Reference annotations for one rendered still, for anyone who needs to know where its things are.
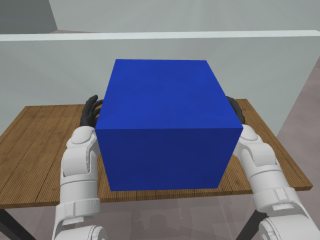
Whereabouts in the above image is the table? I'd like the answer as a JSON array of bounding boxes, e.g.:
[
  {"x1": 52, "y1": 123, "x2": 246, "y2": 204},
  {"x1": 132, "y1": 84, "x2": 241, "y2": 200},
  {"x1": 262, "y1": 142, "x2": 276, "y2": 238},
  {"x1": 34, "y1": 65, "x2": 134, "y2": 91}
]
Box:
[{"x1": 0, "y1": 99, "x2": 313, "y2": 240}]

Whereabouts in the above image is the robot right forearm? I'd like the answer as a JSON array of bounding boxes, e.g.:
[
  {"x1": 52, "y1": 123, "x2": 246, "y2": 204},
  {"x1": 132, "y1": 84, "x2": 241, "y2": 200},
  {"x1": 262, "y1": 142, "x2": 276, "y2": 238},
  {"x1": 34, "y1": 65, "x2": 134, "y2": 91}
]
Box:
[{"x1": 232, "y1": 124, "x2": 320, "y2": 234}]

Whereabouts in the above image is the left robot upper arm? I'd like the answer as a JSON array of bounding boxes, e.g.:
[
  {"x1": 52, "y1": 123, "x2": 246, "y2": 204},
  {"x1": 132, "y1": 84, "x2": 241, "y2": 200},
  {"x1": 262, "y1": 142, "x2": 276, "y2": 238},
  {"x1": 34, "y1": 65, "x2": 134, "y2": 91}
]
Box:
[{"x1": 55, "y1": 225, "x2": 108, "y2": 240}]

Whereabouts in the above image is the carton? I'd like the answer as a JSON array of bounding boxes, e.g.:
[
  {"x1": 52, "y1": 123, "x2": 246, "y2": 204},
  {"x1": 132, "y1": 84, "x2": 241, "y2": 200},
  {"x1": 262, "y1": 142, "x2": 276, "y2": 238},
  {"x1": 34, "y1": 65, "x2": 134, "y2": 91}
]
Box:
[{"x1": 95, "y1": 59, "x2": 244, "y2": 191}]

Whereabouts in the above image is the robot right hand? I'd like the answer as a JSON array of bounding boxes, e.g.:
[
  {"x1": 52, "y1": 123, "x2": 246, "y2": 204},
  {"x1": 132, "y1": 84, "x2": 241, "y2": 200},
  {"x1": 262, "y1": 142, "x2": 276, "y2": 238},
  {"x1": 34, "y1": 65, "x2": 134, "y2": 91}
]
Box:
[{"x1": 226, "y1": 96, "x2": 246, "y2": 125}]

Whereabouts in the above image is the robot left hand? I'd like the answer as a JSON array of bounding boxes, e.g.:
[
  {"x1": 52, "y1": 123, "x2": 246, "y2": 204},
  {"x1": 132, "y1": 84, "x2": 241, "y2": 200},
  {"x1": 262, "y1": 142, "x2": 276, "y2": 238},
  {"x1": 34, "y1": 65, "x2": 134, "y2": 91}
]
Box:
[{"x1": 79, "y1": 95, "x2": 104, "y2": 129}]

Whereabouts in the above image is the robot left forearm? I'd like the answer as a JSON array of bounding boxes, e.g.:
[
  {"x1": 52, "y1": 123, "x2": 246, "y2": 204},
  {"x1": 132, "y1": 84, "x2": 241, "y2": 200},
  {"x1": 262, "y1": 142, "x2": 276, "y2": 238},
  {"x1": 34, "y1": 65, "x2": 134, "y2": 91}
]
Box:
[{"x1": 52, "y1": 126, "x2": 101, "y2": 240}]

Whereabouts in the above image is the right robot upper arm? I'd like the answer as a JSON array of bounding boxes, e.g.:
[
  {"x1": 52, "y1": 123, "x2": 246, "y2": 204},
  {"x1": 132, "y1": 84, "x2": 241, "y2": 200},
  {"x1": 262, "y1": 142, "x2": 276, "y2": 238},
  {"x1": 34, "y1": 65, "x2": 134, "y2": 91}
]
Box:
[{"x1": 258, "y1": 214, "x2": 320, "y2": 240}]

